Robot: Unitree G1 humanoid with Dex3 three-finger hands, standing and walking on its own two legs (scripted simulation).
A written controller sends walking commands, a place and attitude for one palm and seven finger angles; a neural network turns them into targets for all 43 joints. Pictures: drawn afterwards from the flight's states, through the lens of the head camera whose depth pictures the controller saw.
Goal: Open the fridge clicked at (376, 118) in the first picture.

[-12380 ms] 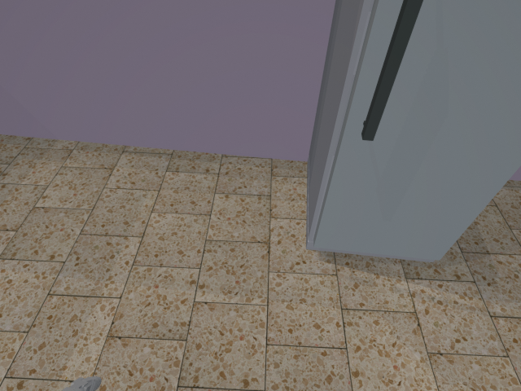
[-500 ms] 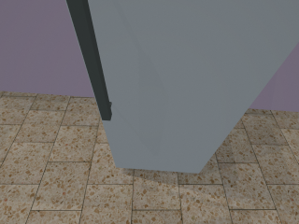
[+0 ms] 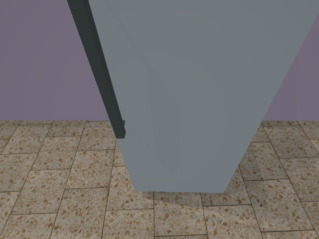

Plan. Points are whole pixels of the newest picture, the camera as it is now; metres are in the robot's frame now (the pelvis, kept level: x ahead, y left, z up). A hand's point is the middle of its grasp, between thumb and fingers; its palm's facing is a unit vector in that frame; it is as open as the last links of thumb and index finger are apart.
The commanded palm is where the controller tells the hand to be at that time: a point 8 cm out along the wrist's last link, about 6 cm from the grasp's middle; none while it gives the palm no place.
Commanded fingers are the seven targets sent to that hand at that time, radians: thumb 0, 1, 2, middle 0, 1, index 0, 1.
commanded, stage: come to a stop and stand still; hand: left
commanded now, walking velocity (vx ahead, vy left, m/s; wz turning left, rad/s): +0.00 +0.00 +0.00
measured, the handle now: (105, 72) +0.47 +0.17 +0.19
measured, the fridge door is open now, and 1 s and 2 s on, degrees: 0 0 0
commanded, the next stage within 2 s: look again from close up in 0.64 s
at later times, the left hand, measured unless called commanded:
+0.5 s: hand out of the picture +0.01 +0.16 -0.17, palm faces +0.02 -0.97 -0.23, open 7.3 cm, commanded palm none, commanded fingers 0.00 0.90 0.90 -0.20 -0.30 -0.20 -0.30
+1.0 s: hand out of the picture +0.01 +0.15 -0.17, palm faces +0.04 -0.98 -0.21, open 7.3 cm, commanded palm none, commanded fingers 0.00 0.90 0.90 -0.20 -0.30 -0.20 -0.30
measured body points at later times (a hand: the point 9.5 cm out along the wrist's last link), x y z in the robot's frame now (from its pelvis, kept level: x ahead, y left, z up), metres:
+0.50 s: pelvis +0.01 -0.02 +0.00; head +0.02 -0.04 +0.45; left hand +0.01 +0.21 -0.15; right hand -0.02 -0.22 -0.17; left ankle -0.04 +0.11 -0.74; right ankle +0.02 -0.11 -0.74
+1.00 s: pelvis +0.01 -0.03 +0.00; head +0.02 -0.04 +0.45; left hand +0.01 +0.20 -0.15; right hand +0.00 -0.24 -0.17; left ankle -0.04 +0.11 -0.74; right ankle +0.02 -0.11 -0.74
